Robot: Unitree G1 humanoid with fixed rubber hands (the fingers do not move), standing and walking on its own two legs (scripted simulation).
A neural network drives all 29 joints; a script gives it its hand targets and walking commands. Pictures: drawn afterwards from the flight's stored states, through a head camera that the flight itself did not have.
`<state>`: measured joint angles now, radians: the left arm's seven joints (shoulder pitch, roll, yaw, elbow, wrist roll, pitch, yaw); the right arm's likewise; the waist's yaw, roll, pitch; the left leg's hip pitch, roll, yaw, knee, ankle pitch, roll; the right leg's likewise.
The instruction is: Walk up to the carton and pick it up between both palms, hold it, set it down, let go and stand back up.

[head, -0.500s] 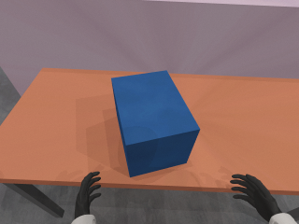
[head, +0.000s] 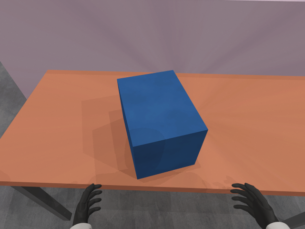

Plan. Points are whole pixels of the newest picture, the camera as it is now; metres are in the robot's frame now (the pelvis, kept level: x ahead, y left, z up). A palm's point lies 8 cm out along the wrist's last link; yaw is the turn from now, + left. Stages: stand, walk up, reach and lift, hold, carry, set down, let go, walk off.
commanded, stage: set down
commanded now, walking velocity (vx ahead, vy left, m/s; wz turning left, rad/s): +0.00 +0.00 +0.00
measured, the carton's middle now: (156, 122) +0.44 +0.01 +0.00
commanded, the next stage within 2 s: let go in 1.04 s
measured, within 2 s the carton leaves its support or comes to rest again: neither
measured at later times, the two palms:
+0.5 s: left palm (80, 220) +0.17 +0.21 -0.07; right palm (256, 217) +0.17 -0.24 -0.04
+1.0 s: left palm (75, 222) +0.17 +0.23 -0.09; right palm (253, 219) +0.17 -0.23 -0.04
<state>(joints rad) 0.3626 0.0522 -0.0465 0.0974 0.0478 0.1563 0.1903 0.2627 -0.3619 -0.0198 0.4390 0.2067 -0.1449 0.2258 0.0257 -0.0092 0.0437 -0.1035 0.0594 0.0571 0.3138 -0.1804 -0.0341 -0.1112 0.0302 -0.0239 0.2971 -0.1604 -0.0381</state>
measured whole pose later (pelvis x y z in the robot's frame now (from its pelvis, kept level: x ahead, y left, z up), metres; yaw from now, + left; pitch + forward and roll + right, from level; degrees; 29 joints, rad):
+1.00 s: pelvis +0.01 +0.03 +0.00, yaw -1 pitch -4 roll -1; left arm 0.21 0.15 -0.02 0.53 0.06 0.14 0.07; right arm 0.20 -0.26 -0.06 0.55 0.03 -0.19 0.10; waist -0.02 -0.01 0.05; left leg -0.05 0.04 0.09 0.36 -0.23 0.00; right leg -0.06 0.01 0.01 0.32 -0.19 -0.01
